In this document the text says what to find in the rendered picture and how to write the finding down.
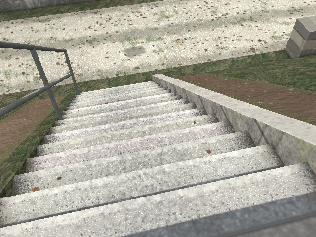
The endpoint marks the stairs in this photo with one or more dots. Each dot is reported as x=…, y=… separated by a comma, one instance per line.
x=129, y=142

